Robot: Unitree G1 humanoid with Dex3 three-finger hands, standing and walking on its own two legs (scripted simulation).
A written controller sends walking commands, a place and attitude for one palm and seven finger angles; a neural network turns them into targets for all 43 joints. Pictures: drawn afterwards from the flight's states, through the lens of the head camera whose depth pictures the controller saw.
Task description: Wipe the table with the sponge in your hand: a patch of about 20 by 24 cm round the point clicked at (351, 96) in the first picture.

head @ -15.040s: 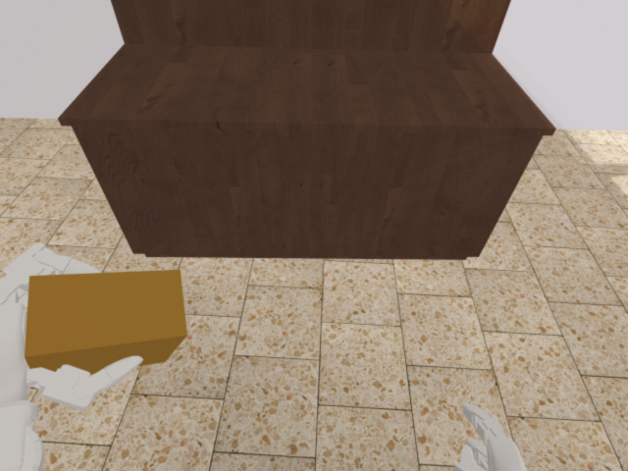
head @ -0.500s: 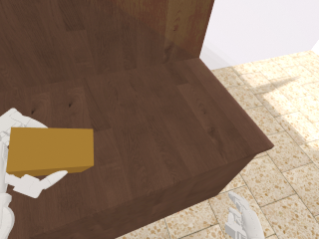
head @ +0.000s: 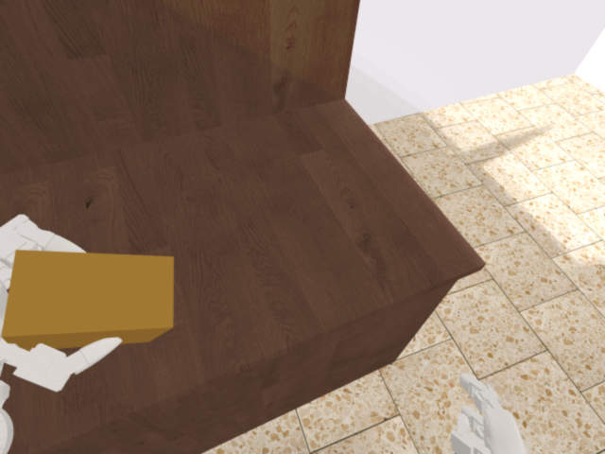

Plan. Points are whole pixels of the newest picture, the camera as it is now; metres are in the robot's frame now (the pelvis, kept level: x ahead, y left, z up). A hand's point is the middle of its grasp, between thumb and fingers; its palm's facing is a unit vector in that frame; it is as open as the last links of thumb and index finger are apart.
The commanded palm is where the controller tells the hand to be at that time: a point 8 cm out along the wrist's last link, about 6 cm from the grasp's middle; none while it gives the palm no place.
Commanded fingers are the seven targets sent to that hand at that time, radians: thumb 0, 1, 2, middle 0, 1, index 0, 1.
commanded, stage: shuffle to correct the standing spot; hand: left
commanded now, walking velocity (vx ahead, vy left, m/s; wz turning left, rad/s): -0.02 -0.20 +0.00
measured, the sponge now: (117, 303) +0.24 +0.20 +0.14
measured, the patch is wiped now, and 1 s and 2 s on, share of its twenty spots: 0.00 0.00 0.00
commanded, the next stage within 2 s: come to a stop and stand still in 0.06 s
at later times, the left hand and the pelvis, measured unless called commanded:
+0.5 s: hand (44, 299) +0.22 +0.25 +0.16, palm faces +0.29 -0.84 -0.46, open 10.4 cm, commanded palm +0.16 +0.29 +0.18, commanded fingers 0.00 0.10 1.30 -1.20 -1.60 -1.20 -1.60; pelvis +0.00 +0.01 +0.00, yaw -1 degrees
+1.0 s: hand out of the picture +0.21 +0.33 +0.16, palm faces +0.36 -0.85 -0.38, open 10.4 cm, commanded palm +0.15 +0.36 +0.18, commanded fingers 0.00 0.10 1.30 -1.20 -1.60 -1.20 -1.60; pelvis -0.01 +0.08 +0.01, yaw +0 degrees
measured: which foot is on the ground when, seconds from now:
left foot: down 0.00-1.00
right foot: down 0.00-1.00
